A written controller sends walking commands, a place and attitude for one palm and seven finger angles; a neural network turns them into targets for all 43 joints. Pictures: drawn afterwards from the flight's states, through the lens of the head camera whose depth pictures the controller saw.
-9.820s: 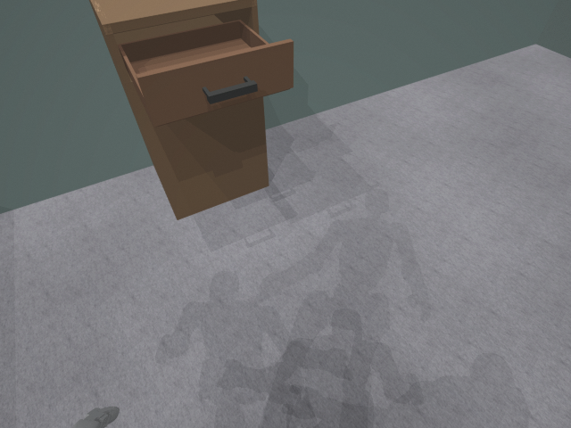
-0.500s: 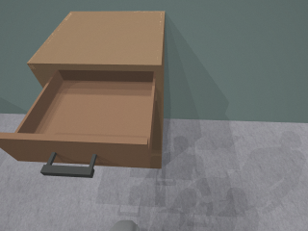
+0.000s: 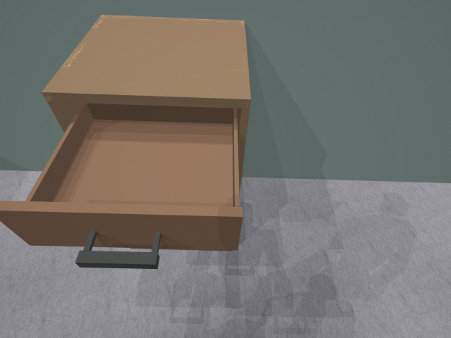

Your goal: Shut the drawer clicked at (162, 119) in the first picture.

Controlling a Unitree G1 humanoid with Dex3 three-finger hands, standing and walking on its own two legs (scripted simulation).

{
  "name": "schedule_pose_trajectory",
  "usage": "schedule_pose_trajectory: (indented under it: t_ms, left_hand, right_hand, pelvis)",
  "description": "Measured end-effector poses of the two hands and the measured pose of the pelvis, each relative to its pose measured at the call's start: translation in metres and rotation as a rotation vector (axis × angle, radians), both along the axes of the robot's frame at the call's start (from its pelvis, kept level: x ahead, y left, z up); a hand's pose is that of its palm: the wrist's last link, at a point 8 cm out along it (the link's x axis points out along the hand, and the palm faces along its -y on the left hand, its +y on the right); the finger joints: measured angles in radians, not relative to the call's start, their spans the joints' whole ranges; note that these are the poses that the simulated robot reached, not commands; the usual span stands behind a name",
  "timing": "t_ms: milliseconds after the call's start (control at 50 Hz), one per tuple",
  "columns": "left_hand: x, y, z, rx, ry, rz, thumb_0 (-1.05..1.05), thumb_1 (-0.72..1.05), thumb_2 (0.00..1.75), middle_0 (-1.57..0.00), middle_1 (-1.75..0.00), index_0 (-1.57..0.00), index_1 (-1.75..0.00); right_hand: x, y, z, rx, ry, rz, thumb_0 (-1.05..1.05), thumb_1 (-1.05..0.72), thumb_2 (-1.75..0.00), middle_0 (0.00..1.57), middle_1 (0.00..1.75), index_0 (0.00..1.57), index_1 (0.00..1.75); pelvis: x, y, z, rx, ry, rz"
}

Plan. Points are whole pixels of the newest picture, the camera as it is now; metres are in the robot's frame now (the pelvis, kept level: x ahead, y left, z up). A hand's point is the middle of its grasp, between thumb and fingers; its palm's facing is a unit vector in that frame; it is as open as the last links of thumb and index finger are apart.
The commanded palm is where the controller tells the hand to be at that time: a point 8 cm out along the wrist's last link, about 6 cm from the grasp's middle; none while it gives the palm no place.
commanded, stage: come to a stop and stand still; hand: left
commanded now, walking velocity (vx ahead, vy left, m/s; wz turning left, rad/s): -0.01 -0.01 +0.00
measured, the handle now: (121, 248) +0.27 +0.21 -0.01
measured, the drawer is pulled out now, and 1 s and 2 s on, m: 0.30 0.30 0.28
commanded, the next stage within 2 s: look again from close up in 0.96 s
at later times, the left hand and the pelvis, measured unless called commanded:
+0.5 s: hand out of the picture +0.04 +0.13 -0.16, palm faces +0.05 -0.97 -0.25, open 7.2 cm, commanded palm none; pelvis +0.00 -0.05 +0.00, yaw +1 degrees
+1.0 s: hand out of the picture -0.01 +0.08 -0.17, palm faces +0.06 -0.98 -0.17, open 7.3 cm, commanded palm none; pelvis +0.02 -0.07 +0.00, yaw +1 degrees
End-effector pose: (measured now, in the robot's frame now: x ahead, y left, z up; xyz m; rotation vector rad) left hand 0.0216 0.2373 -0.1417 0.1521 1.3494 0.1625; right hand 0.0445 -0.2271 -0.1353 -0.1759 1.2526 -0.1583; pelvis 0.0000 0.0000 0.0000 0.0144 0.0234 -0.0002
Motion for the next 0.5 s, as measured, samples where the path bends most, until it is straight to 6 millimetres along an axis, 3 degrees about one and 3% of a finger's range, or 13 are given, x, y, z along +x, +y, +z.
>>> schedule_pose_trajectory:
  t_ms: [120, 200, 360, 500]
  left_hand:
    - [0.010, -0.026, 0.001, 0.047, -0.054, -0.060, 0.01, 0.92, 0.90, -0.20, -0.30, -0.20, -0.30]
    - [0.013, -0.036, 0.007, 0.058, -0.100, -0.051, 0.01, 0.92, 0.90, -0.20, -0.30, -0.21, -0.30]
    - [0.023, -0.051, -0.001, 0.033, -0.148, -0.010, 0.01, 0.92, 0.90, -0.20, -0.30, -0.21, -0.30]
    - [0.005, -0.060, 0.012, 0.050, -0.091, -0.003, 0.00, 0.93, 0.90, -0.20, -0.30, -0.21, -0.30]
  right_hand:
    - [-0.038, -0.029, -0.026, 0.038, 0.077, -0.048, 0.00, -0.91, -0.90, 0.20, 0.30, 0.20, 0.30]
    - [-0.053, -0.037, -0.028, 0.049, 0.108, -0.048, 0.00, -0.91, -0.90, 0.20, 0.30, 0.20, 0.30]
    - [-0.051, -0.033, -0.023, 0.061, 0.087, -0.024, 0.00, -0.91, -0.90, 0.19, 0.30, 0.20, 0.30]
    - [-0.043, -0.037, -0.021, 0.087, 0.106, 0.000, 0.01, -0.93, -0.90, 0.20, 0.30, 0.20, 0.30]
  pelvis:
    - [-0.013, -0.020, -0.012, -0.002, 0.000, -0.015]
    - [-0.010, -0.027, -0.011, -0.028, -0.019, 0.023]
    - [-0.003, -0.043, -0.012, -0.010, -0.042, 0.030]
    - [0.002, -0.053, -0.002, 0.002, -0.031, 0.019]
